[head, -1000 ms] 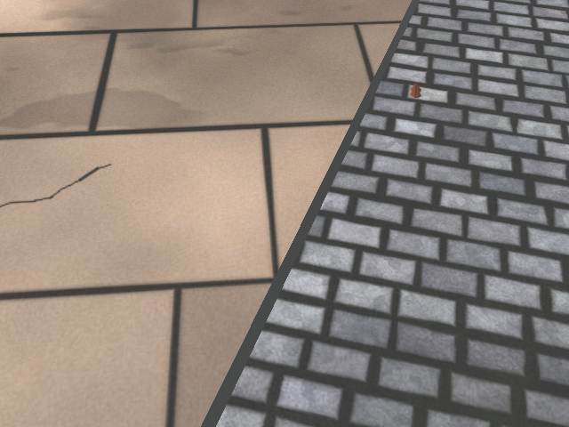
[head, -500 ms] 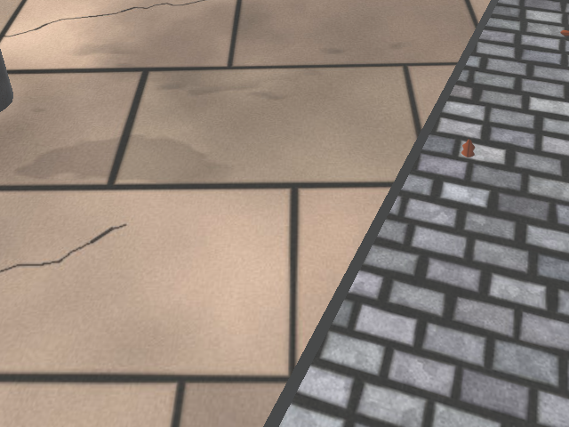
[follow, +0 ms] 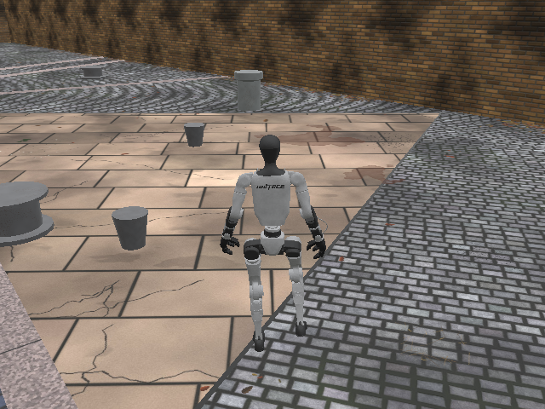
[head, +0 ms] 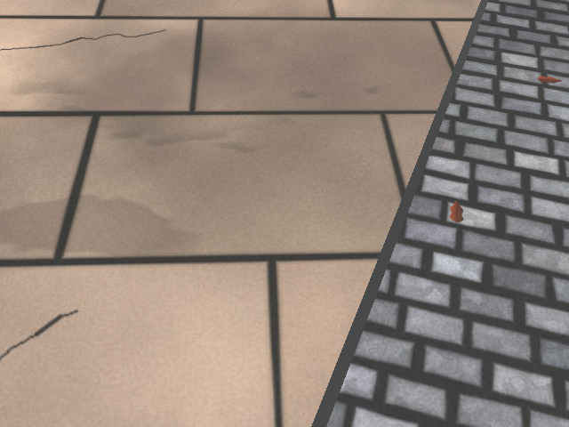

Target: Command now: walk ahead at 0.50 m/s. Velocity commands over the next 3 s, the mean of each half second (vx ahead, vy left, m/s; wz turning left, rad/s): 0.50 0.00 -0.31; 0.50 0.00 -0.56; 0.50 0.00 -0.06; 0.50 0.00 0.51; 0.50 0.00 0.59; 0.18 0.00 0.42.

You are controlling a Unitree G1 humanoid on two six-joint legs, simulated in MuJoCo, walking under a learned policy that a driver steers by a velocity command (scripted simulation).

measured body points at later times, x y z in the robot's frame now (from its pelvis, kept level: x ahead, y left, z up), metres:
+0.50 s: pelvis +0.28 -0.08 -0.01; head +0.31 -0.09 +0.44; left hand +0.44 +0.18 -0.11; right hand +0.36 -0.37 -0.12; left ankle +0.29 +0.09 -0.67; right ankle +0.31 -0.15 -0.75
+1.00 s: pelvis +0.56 -0.09 +0.00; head +0.59 -0.09 +0.44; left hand +0.80 +0.11 -0.11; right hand +0.53 -0.38 -0.11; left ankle +0.62 +0.00 -0.75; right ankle +0.49 -0.21 -0.66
